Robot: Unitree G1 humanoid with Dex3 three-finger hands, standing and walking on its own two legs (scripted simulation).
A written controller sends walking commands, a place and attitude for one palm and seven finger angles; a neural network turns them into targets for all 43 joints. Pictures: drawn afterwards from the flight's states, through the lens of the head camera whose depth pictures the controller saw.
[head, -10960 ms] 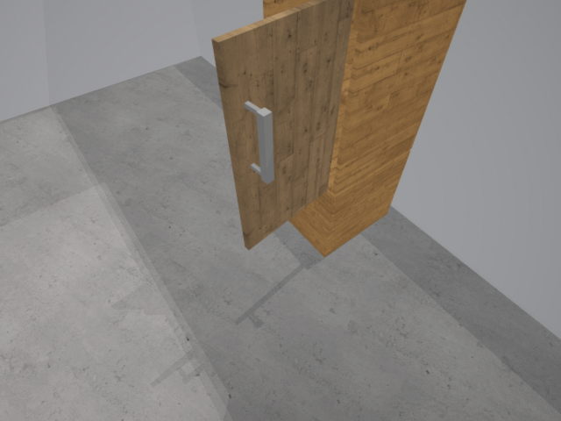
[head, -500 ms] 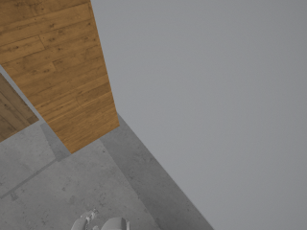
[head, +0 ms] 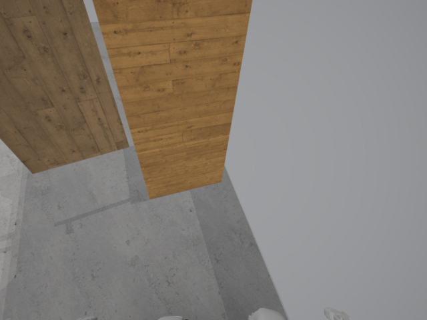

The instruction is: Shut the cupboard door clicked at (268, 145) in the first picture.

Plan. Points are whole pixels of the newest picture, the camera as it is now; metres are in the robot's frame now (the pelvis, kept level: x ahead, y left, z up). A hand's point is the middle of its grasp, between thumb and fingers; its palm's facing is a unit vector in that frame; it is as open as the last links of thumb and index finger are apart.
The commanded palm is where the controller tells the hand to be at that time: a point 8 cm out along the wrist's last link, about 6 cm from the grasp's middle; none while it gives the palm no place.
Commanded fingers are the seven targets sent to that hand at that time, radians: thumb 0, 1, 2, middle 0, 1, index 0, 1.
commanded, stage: turn to face it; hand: left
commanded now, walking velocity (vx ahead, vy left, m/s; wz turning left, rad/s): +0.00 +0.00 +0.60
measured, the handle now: out of the picture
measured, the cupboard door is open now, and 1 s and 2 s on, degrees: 97 97 97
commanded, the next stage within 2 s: take the last steps up to it in 0.62 s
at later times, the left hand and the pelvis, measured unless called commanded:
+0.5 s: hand out of the picture +0.02 +0.15 -0.16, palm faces +0.32 -0.92 -0.22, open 7.3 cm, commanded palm none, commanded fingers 0.00 0.90 0.90 -0.20 -0.30 -0.20 -0.30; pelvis +0.02 -0.05 +0.00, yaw +19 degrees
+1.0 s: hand out of the picture -0.02 +0.14 -0.16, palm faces +0.50 -0.83 -0.23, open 7.4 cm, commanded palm none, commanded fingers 0.00 0.90 0.90 -0.20 -0.30 -0.20 -0.30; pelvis +0.05 -0.04 +0.00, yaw +28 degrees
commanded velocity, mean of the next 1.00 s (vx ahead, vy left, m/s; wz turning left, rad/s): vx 0.09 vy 0.03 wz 0.33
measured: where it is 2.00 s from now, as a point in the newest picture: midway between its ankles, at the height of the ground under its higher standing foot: (174, 309)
